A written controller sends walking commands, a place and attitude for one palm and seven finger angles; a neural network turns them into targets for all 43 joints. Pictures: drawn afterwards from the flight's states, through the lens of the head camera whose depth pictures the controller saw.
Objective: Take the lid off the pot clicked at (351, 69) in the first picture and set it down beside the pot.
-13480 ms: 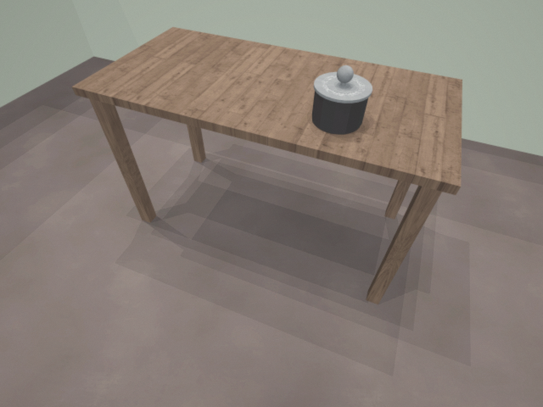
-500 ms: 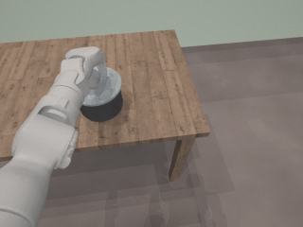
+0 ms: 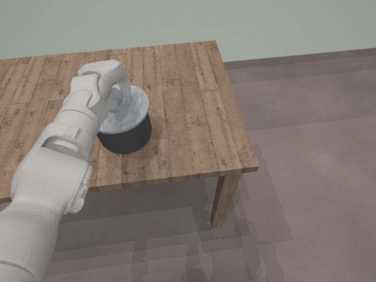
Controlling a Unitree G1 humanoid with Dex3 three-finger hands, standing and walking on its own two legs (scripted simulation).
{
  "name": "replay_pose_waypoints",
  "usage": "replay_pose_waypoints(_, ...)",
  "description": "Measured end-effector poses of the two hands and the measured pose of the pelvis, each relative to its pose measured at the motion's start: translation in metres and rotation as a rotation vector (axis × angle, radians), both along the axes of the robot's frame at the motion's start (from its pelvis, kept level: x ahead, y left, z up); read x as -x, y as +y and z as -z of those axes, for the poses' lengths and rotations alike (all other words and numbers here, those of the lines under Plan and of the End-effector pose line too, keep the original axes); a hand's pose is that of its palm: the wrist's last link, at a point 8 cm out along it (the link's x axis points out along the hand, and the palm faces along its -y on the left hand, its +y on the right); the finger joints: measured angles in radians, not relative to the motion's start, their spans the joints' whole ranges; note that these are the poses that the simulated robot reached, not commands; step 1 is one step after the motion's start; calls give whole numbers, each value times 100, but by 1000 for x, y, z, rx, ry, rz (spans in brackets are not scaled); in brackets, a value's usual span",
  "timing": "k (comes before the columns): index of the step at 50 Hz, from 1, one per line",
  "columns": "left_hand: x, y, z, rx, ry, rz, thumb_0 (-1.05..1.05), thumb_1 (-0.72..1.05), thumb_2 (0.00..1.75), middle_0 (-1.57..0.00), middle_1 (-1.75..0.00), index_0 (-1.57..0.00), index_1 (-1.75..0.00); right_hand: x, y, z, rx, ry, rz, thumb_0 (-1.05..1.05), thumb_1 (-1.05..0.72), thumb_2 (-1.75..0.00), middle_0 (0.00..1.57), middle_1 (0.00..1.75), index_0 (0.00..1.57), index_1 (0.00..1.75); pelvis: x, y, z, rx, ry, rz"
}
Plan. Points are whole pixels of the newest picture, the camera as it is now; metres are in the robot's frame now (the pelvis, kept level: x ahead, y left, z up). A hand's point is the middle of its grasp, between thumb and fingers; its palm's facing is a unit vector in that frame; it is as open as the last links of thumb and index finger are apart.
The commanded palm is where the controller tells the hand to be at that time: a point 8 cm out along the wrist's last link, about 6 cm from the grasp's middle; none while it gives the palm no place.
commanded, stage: lift the lid straight up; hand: left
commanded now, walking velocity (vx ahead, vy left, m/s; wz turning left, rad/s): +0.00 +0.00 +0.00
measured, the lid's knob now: (113, 96) +0.53 +0.13 +0.09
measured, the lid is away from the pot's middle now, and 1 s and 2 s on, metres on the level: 0.01 0.01 0.01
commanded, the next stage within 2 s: move the lid sideways beside the pot in 1.80 s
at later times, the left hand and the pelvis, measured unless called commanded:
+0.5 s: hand (102, 84) +0.51 +0.13 +0.14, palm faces -0.35 -0.06 -0.94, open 6.7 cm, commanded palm +0.52 +0.13 +0.22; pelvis +0.00 +0.01 +0.00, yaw +1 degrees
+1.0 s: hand (91, 67) +0.51 +0.14 +0.19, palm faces -0.32 -0.04 -0.95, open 6.7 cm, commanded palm +0.51 +0.14 +0.26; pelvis +0.00 +0.01 +0.00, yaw +1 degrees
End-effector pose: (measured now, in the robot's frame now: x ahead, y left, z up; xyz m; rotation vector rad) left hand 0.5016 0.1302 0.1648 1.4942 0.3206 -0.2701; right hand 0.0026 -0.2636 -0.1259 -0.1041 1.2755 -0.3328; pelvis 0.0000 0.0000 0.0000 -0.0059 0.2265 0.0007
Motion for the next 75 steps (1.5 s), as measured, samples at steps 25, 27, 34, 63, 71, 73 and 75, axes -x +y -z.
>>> replay_pose_waypoints(25, -3, 6, -37, -6, -24, -17, 1, 38, 46, -71, -97, -76, -98, -9, 6, -3, 9, -37, -33, 1, -91, -90, 20, 30, 20, 30, 4, 7, -1, -1, -15, -11)
replay_pose_waypoints(27, -5, 6, -39, -8, -24, -25, 1, 38, 46, -71, -97, -76, -98, -6, 7, -2, 8, -30, -30, 1, -91, -90, 20, 30, 20, 30, 4, 8, -1, -1, -12, -10)
replay_pose_waypoints(34, -13, 7, -50, -5, -32, -32, 1, 38, 46, -71, -97, -76, -98, 5, 11, -3, 3, -10, -16, 1, -91, -90, 20, 30, 20, 30, 1, 10, -1, -1, -4, -8)
replay_pose_waypoints(63, 3, 3, -101, -16, -75, -50, 1, 37, 46, -71, -97, -77, -98, -35, 10, -6, -8, -122, -104, 1, -91, -90, 20, 30, 20, 30, 9, 8, -3, -6, -36, -30)
replay_pose_waypoints(71, 1, 3, -119, -3, -83, -76, 2, 37, 46, -71, -97, -77, -98, -22, 7, -5, -4, -93, -84, 1, -91, -90, 20, 30, 20, 30, 7, 6, -4, -6, -41, -22)
replay_pose_waypoints(73, 1, 4, -122, -3, -86, -78, 2, 37, 46, -71, -97, -77, -98, -19, 7, -6, -4, -86, -78, 1, -91, -90, 20, 30, 20, 30, 7, 6, -4, -6, -41, -22)
replay_pose_waypoints(75, 1, 5, -127, -8, -94, -75, 2, 38, 46, -71, -97, -77, -98, -16, 6, -6, -5, -80, -77, 1, -91, -90, 20, 30, 20, 30, 7, 6, -4, -6, -42, -21)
